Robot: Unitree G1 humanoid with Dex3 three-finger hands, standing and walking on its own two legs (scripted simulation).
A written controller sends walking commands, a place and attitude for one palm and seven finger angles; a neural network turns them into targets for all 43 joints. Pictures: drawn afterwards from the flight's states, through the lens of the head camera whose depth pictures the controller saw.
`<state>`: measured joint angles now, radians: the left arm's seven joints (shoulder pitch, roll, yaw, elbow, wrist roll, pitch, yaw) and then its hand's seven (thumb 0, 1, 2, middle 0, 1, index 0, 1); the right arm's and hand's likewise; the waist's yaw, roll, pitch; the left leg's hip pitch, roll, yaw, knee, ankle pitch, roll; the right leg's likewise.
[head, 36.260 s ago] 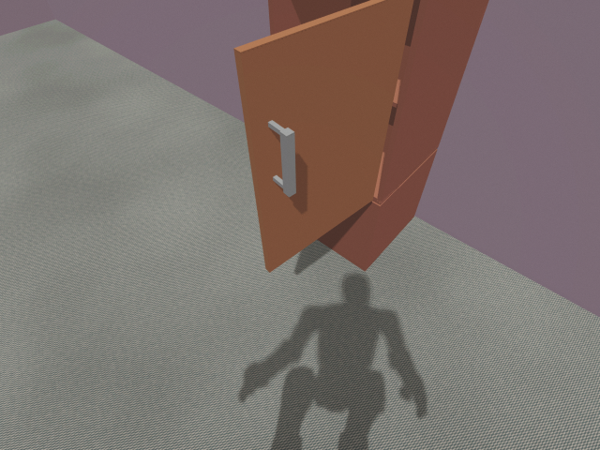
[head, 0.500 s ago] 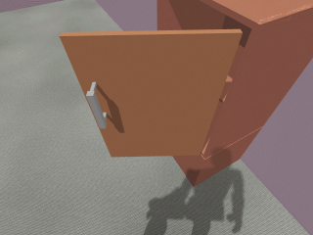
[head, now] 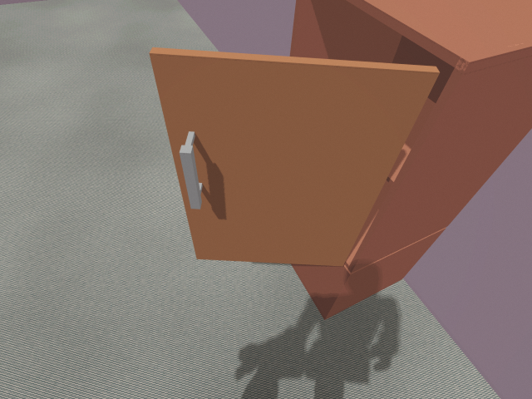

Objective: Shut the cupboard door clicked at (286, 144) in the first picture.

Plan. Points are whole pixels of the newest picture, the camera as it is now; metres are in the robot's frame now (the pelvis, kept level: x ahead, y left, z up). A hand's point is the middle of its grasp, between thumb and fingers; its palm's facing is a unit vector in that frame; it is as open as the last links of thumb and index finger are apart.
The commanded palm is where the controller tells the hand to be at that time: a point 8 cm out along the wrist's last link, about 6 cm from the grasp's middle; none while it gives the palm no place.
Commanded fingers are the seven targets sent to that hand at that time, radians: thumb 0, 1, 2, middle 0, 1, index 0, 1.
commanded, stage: come to a stop and stand still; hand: left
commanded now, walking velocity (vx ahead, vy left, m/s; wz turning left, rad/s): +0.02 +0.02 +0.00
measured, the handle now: (193, 172) +0.48 +0.18 +0.04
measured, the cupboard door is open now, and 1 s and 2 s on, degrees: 62 62 62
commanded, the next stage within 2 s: look again from close up in 0.50 s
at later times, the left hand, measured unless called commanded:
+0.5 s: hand out of the picture -0.02 +0.13 -0.18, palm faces +0.03 -0.99 -0.15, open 7.4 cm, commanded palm none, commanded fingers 0.00 0.90 0.90 -0.20 -0.30 -0.20 -0.30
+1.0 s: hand out of the picture +0.01 +0.19 -0.17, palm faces +0.00 -0.98 -0.22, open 7.4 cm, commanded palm none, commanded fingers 0.00 0.90 0.90 -0.20 -0.30 -0.20 -0.30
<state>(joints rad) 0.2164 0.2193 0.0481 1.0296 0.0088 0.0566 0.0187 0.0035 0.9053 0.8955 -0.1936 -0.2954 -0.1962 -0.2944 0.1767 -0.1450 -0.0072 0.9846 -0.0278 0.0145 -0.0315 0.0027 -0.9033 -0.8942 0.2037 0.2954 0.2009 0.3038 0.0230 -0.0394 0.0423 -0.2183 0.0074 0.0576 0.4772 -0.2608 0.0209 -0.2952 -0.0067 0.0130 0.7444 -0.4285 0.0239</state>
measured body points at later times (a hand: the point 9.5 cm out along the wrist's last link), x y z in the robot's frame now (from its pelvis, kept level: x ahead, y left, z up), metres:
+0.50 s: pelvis -0.02 -0.02 +0.01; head -0.01 -0.01 +0.46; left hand -0.02 +0.19 -0.16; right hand -0.06 -0.25 -0.15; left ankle -0.01 +0.11 -0.74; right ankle -0.04 -0.12 -0.74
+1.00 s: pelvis -0.01 +0.02 +0.00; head -0.01 +0.01 +0.45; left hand +0.01 +0.24 -0.16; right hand +0.00 -0.21 -0.16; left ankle -0.01 +0.11 -0.74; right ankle -0.04 -0.12 -0.74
